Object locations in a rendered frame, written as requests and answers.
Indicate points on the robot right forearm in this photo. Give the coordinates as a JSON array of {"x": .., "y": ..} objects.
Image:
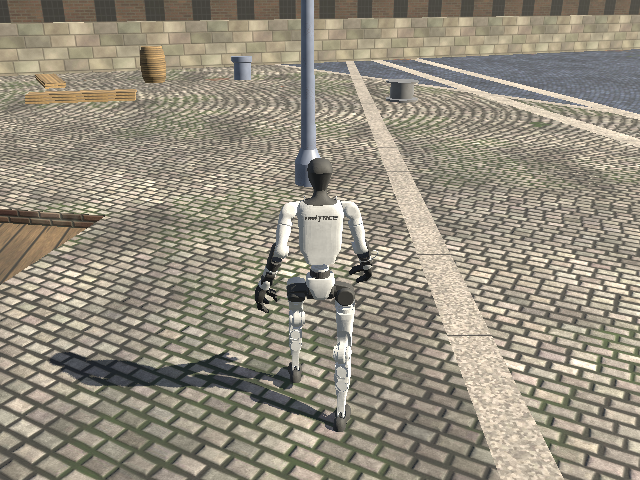
[{"x": 365, "y": 258}]

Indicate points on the right robot upper arm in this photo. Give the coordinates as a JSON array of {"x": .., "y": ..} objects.
[{"x": 355, "y": 223}]

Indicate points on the right robot hand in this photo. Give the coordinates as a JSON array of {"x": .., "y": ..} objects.
[{"x": 358, "y": 268}]

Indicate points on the robot right thigh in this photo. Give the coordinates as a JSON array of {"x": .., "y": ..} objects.
[{"x": 345, "y": 309}]

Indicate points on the left robot hand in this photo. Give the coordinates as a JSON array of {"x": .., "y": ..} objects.
[{"x": 260, "y": 298}]

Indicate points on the robot left forearm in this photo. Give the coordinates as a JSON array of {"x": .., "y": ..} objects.
[{"x": 270, "y": 271}]

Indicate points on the left robot upper arm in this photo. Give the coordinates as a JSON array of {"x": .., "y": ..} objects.
[{"x": 288, "y": 212}]

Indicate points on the robot head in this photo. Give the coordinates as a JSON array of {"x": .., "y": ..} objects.
[{"x": 319, "y": 174}]

